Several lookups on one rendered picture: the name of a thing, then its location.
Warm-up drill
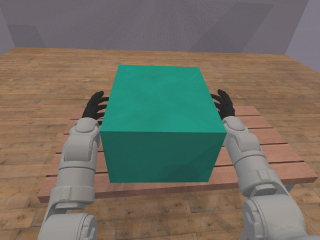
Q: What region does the table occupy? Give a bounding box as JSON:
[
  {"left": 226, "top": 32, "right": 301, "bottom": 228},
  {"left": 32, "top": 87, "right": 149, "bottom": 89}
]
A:
[{"left": 37, "top": 106, "right": 319, "bottom": 240}]

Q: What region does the robot left upper arm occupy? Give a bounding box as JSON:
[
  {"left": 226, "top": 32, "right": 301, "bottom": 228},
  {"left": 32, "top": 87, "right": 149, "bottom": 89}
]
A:
[{"left": 39, "top": 212, "right": 98, "bottom": 240}]

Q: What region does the carton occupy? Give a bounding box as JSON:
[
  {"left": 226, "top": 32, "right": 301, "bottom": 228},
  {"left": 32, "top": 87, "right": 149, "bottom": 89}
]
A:
[{"left": 99, "top": 64, "right": 227, "bottom": 183}]

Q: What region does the right robot forearm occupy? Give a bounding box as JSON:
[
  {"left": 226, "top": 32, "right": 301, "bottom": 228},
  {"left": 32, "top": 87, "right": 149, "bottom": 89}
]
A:
[{"left": 222, "top": 116, "right": 307, "bottom": 232}]

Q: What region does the robot left hand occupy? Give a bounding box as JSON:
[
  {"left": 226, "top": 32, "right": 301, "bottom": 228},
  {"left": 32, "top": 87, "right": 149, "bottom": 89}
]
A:
[{"left": 82, "top": 91, "right": 109, "bottom": 126}]

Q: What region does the robot right upper arm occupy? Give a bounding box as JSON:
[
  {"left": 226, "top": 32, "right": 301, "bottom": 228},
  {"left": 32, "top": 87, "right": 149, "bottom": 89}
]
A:
[{"left": 242, "top": 194, "right": 320, "bottom": 240}]

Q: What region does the left robot forearm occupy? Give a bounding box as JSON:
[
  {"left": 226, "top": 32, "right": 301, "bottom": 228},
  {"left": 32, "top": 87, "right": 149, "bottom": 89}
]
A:
[{"left": 37, "top": 117, "right": 100, "bottom": 240}]

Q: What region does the robot right hand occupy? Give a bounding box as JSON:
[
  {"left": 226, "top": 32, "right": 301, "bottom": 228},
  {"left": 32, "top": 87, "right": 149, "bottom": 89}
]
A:
[{"left": 210, "top": 89, "right": 235, "bottom": 120}]

